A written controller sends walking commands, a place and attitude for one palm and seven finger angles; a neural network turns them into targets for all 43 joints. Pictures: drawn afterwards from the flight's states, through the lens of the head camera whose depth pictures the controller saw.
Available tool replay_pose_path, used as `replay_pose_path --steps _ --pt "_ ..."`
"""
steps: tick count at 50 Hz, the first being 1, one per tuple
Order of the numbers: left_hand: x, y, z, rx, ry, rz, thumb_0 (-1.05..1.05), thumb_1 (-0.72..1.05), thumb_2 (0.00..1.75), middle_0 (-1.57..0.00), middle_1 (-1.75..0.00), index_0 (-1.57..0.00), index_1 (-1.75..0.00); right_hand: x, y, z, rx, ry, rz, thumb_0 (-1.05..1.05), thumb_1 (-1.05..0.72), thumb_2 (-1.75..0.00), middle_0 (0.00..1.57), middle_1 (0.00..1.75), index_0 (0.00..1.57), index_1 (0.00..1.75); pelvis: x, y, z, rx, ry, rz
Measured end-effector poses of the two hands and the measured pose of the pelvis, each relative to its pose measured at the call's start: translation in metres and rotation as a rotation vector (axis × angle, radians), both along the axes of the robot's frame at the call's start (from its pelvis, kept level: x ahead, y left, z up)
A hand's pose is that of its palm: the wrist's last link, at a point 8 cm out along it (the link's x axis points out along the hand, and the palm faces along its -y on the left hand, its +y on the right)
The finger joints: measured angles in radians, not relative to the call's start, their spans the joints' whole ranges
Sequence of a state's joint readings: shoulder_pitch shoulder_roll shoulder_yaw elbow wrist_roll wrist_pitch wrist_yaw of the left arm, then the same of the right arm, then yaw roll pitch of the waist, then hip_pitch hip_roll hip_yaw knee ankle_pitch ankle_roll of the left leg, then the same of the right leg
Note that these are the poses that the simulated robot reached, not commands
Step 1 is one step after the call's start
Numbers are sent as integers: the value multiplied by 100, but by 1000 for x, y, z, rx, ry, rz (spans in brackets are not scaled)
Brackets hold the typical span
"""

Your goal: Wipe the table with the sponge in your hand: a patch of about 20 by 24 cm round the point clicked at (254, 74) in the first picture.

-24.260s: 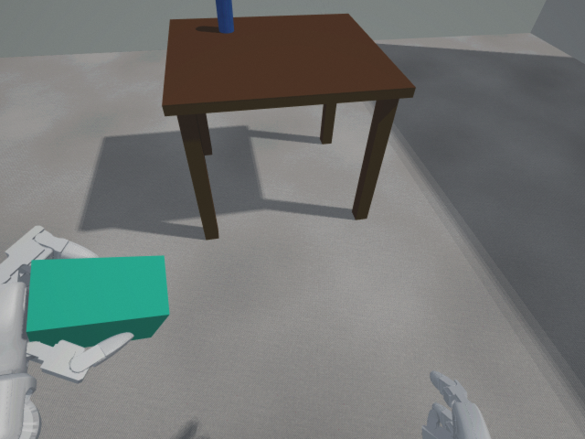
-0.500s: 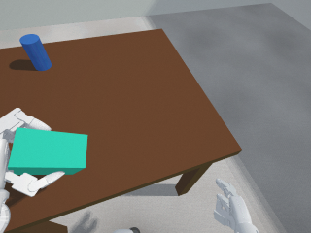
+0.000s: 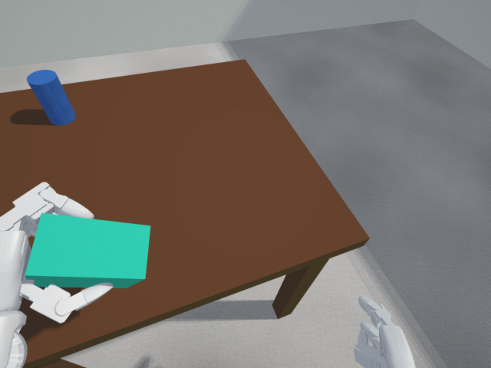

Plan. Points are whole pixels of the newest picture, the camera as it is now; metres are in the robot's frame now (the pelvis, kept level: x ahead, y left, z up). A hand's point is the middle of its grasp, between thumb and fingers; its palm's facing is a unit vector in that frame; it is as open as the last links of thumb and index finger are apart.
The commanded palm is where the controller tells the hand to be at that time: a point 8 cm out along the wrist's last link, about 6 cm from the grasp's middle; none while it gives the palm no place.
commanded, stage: look again from close up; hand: left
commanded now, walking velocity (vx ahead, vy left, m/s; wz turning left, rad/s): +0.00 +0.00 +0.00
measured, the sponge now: (106, 257) +0.23 +0.20 +0.11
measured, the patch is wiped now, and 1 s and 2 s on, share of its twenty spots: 0.00 0.00 0.00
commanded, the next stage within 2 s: shuffle to correct the standing spot in 0.34 s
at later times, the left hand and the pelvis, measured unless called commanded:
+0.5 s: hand (61, 245) +0.22 +0.24 +0.15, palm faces +0.28 -0.87 -0.40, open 10.6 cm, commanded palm +0.17 +0.28 +0.17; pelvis +0.01 +0.00 +0.00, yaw +0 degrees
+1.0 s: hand (21, 309) +0.15 +0.25 +0.15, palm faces +0.28 -0.85 -0.46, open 10.6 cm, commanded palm +0.11 +0.30 +0.17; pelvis -0.05 +0.02 -0.01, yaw +0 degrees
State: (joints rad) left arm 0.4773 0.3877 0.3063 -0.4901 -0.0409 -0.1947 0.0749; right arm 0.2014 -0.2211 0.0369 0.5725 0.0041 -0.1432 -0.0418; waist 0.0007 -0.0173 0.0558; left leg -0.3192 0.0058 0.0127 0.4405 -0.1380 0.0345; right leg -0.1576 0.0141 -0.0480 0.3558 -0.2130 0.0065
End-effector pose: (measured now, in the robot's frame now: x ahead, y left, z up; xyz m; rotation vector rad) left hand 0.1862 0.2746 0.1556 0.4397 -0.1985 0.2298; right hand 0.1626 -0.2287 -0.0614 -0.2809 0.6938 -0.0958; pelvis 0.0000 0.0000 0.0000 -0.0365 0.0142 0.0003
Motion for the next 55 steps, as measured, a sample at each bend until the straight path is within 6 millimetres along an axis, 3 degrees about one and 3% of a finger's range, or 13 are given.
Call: replay_pose_path --steps 7,19,31,42,49,55 --pt "0 7 15 47 -31 11 -1 -55 102 -69 -133 -72 -131 11 5 0 15 -14 9 2 -90 -90 20 30 20 30 5 0 1 0 3 2" --pt "2 8 -1 -22 24 46 -1 -55 102 -69 -133 -72 -131 21 9 2 15 -19 18 2 -90 -90 20 30 20 30 9 2 2 5 -3 -1" --pt "-4 10 15 30 -20 23 -1 -55 102 -69 -133 -72 -131 17 11 2 12 -17 14 2 -90 -90 20 30 20 30 2 5 2 -1 1 1" --pt "-39 11 9 55 8 8 -1 -55 102 -69 -133 -72 -131 -6 16 -10 11 16 34 2 -90 -90 20 30 20 30 -28 8 -5 -20 7 1" --pt "-64 14 9 80 -32 -2 -1 -55 102 -69 -132 -72 -131 -33 19 -21 -5 33 31 2 -90 -90 20 30 20 30 -52 14 -14 -33 1 2" --pt "-71 29 9 66 -50 52 -1 -55 102 -69 -132 -72 -131 -59 25 -24 -3 57 -5 2 -90 -90 20 30 20 30 -63 20 -12 -23 -23 -5"
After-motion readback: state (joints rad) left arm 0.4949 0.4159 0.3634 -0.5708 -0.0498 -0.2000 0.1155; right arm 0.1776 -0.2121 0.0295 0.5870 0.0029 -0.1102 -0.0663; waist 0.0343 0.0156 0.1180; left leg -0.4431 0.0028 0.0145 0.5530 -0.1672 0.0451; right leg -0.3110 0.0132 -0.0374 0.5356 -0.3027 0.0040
